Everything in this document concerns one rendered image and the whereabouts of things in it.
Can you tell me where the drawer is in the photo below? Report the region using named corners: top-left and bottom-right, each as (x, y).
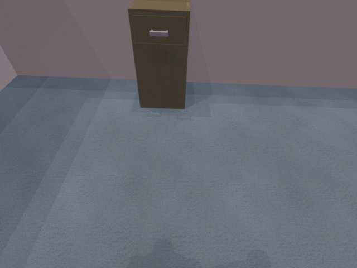
top-left (132, 15), bottom-right (186, 45)

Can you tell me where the handle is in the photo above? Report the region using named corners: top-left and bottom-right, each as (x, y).
top-left (149, 30), bottom-right (168, 37)

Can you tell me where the cabinet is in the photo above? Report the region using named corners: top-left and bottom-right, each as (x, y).
top-left (128, 0), bottom-right (190, 109)

